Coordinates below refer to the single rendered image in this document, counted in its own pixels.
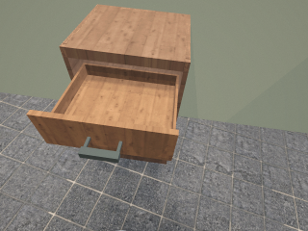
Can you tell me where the handle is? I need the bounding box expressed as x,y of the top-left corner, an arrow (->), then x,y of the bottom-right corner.
78,137 -> 123,163

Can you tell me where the cabinet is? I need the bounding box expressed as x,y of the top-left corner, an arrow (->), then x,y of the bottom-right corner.
59,4 -> 191,165

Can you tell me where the drawer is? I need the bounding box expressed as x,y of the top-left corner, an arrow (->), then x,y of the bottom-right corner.
26,63 -> 179,161

